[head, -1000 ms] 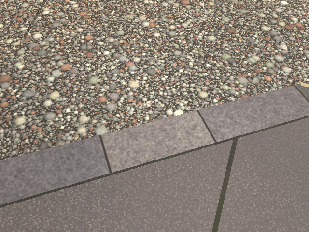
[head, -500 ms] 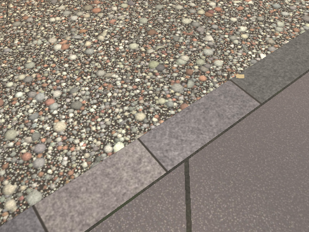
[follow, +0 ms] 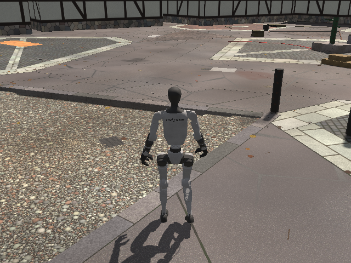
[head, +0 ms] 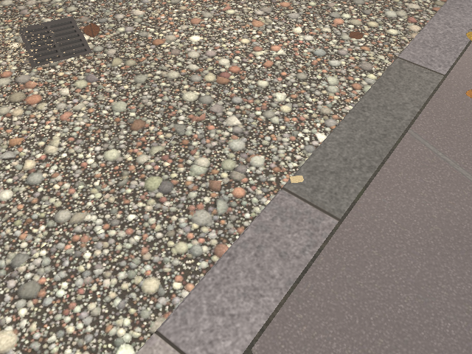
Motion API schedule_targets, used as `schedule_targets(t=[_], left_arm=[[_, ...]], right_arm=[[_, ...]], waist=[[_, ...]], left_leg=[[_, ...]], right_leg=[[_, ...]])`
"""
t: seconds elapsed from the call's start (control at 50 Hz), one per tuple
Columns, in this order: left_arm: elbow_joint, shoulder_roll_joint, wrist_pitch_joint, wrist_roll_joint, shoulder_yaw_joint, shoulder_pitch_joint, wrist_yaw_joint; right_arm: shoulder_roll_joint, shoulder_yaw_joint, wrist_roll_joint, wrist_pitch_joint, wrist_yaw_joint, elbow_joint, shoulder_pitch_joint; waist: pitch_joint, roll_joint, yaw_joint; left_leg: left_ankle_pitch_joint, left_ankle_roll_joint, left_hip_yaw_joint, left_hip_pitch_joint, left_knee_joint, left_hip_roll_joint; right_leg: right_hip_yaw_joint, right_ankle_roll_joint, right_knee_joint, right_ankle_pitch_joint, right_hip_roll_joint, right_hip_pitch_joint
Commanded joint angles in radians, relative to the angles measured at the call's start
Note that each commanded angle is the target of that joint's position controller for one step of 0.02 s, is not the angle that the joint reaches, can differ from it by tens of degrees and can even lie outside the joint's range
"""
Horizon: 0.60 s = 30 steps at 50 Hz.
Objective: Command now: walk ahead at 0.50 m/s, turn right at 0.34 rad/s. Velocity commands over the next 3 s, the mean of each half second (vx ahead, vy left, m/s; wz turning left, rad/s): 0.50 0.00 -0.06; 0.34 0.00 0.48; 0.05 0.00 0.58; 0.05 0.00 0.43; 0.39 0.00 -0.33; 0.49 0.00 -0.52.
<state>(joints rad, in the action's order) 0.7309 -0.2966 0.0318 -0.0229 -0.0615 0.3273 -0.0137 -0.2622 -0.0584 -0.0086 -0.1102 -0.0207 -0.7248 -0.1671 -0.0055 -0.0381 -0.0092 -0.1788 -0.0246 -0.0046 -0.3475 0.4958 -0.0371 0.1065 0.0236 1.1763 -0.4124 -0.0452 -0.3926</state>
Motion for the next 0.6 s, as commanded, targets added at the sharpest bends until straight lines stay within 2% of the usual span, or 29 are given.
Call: schedule_targets(t=[0.02, 0.04, 0.08, 0.14, 0.2, 0.26, 0.3, 0.32, 0.34, 0.36, 0.38, 0.4, 0.42, 0.44, 0.46, 0.48, 0.5, 0.54, 0.6], left_arm=[[-0.104, -0.084, 0.024, 0.004, -0.024, -0.06, 0.008], [-0.102, -0.064, 0.022, 0.003, -0.019, -0.052, 0.011], [-0.116, -0.039, 0.021, 0.011, -0.008, -0.088, 0.015], [-0.135, -0.015, 0.03, 0.016, 0.01, -0.175, 0.024], [-0.15, -0.015, 0.039, 0.009, 0.015, -0.264, 0.035], [-0.175, -0.031, 0.043, 0.001, 0.011, -0.334, 0.045], [-0.185, -0.047, 0.048, 0.002, 0.005, -0.345, 0.05], [-0.177, -0.063, 0.051, 0.004, -0.004, -0.302, 0.05], [-0.147, -0.092, 0.053, 0.01, -0.023, -0.203, 0.045], [-0.109, -0.146, 0.052, 0.019, -0.048, -0.05, 0.034], [-0.091, -0.235, 0.044, 0.041, -0.069, 0.111, 0.018], [-0.084, -0.243, 0.038, 0.039, -0.065, 0.126, 0.023], [-0.079, -0.157, 0.04, 0.026, -0.043, 0.092, 0.026], [-0.078, -0.12, 0.043, 0.017, -0.029, 0.032, 0.027], [-0.078, -0.094, 0.047, 0.022, -0.021, -0.033, 0.031], [-0.076, -0.068, 0.055, 0.026, -0.015, -0.076, 0.035], [-0.069, -0.054, 0.064, 0.033, -0.013, -0.103, 0.036], [-0.049, -0.056, 0.081, 0.036, -0.02, -0.118, 0.034], [-0.015, -0.077, 0.088, 0.043, -0.03, -0.1, 0.022]], right_arm=[[-0.09, -0.02, -0.006, -0.002, 0.003, 0.016, -0.07], [-0.09, -0.02, 0.001, -0.005, 0.003, 0.006, -0.076], [-0.124, -0.028, 0.011, -0.009, 0.003, -0.013, -0.09], [-0.165, -0.036, 0.019, 0.0, 0.008, -0.033, -0.103], [-0.187, -0.037, 0.029, 0.011, 0.008, -0.058, -0.144], [-0.199, -0.037, 0.036, 0.025, 0.007, -0.089, -0.197], [-0.209, -0.039, 0.041, 0.037, 0.009, -0.106, -0.211], [-0.217, -0.039, 0.043, 0.043, 0.011, -0.11, -0.202], [-0.214, -0.035, 0.045, 0.047, 0.014, -0.111, -0.193], [-0.182, -0.021, 0.036, 0.045, 0.015, -0.103, -0.188], [-0.093, 0.008, 0.008, 0.035, 0.015, -0.065, -0.2], [-0.061, 0.021, 0.027, 0.019, 0.016, -0.061, -0.28], [-0.164, -0.009, 0.05, 0.017, 0.014, -0.066, -0.218], [-0.178, -0.016, 0.055, 0.017, 0.012, -0.049, -0.161], [-0.162, -0.016, 0.046, 0.022, 0.016, -0.051, -0.134], [-0.151, -0.021, 0.037, 0.033, 0.017, -0.052, -0.133], [-0.131, -0.02, 0.039, 0.046, 0.017, -0.061, -0.155], [-0.092, -0.017, 0.041, 0.067, 0.017, -0.06, -0.159], [-0.081, -0.017, 0.034, 0.077, 0.017, -0.032, -0.096]], waist=[[0.004, 0.144, 0.032], [0.01, 0.151, 0.024], [0.001, 0.139, 0.022], [-0.006, 0.116, 0.046], [-0.019, 0.116, 0.08], [-0.036, 0.121, 0.097], [-0.043, 0.128, 0.082], [-0.026, 0.128, 0.044], [0.029, 0.117, -0.014], [0.133, 0.094, -0.086], [0.292, -0.075, -0.128], [0.38, -0.262, -0.093], [0.253, -0.14, -0.108], [0.139, -0.117, -0.086], [0.086, -0.069, -0.054], [0.042, -0.079, -0.026], [0.028, -0.086, 0.001], [0.01, -0.064, 0.023], [-0.022, -0.025, 0.019]], left_leg=[[-0.017, -0.168, 0.343, 0.25, -0.276, 0.265], [0.029, -0.177, 0.309, 0.239, -0.289, 0.258], [0.111, -0.201, 0.26, 0.226, -0.321, 0.266], [0.176, -0.198, 0.177, 0.217, -0.345, 0.254], [0.194, -0.174, 0.11, 0.211, -0.339, 0.235], [0.197, -0.161, 0.116, 0.269, -0.315, 0.268], [0.244, -0.146, 0.132, 0.303, -0.276, 0.291], [0.326, -0.133, 0.13, 0.302, -0.226, 0.287], [0.453, -0.111, 0.1, 0.278, -0.114, 0.252], [0.435, -0.076, 0.061, 0.176, 0.082, 0.198], [0.078, -0.015, -0.002, -0.103, 0.442, 0.1], [-0.42, 0.006, 0.075, -0.327, 0.667, 0.008], [-0.375, 0.007, 0.131, -0.416, 0.762, 0.062], [-0.282, 0.0, 0.111, -0.436, 0.75, 0.101], [-0.203, 0.005, 0.098, -0.401, 0.716, 0.134], [-0.146, 0.011, 0.102, -0.364, 0.678, 0.156], [-0.105, 0.017, 0.107, -0.311, 0.665, 0.17], [-0.052, 0.03, 0.108, -0.294, 0.648, 0.171], [0.066, 0.043, 0.13, -0.359, 0.543, 0.168]], right_leg=[[0.028, -0.003, -0.02, 0.082, 0.113, -0.289], [0.012, -0.005, -0.061, 0.083, 0.118, -0.274], [-0.018, -0.015, -0.164, 0.112, 0.132, -0.283], [-0.052, -0.024, -0.356, 0.261, 0.144, -0.255], [-0.087, -0.028, -0.513, 0.381, 0.118, -0.181], [-0.098, -0.011, -0.592, 0.379, 0.1, -0.162], [-0.101, 0.014, -0.641, 0.328, 0.088, -0.121], [-0.113, 0.028, -0.678, 0.318, 0.07, -0.042], [-0.131, 0.05, -0.719, 0.328, 0.046, 0.116], [-0.087, 0.082, -0.702, 0.347, 0.094, 0.359], [0.213, 0.165, -0.694, 0.317, 0.347, 0.681], [0.568, 0.267, -0.825, 0.15, 0.485, 0.774], [0.494, 0.234, -0.854, 0.05, 0.443, 0.677], [0.344, 0.201, -0.88, 0.074, 0.404, 0.555], [0.253, 0.18, -0.915, 0.128, 0.359, 0.446], [0.175, 0.171, -0.952, 0.203, 0.328, 0.362], [0.111, 0.163, -0.985, 0.256, 0.308, 0.302], [0.023, 0.17, -1.024, 0.372, 0.303, 0.254], [-0.079, 0.17, -1.045, 0.469, 0.303, 0.27]])
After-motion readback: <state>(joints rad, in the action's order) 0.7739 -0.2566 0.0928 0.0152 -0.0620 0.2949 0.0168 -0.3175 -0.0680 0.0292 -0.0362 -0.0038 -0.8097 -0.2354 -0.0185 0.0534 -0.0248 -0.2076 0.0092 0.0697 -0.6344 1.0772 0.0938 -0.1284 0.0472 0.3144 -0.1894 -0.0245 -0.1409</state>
